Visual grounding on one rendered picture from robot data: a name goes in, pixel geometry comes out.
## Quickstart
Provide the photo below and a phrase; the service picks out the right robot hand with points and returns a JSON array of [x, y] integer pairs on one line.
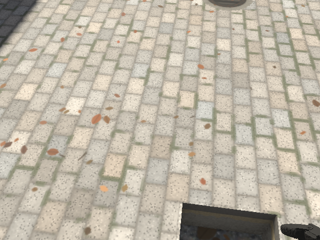
[[301, 231]]

